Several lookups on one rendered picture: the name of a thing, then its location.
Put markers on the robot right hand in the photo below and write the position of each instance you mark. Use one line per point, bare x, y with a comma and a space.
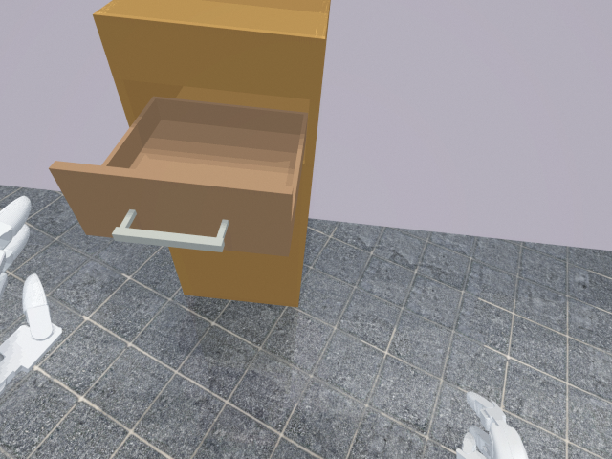
502, 442

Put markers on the handle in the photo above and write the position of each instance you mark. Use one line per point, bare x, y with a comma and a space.
169, 239

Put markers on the drawer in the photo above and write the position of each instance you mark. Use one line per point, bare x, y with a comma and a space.
185, 165

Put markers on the robot left hand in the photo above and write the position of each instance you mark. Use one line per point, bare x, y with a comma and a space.
27, 345

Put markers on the cabinet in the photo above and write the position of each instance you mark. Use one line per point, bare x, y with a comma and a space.
258, 53

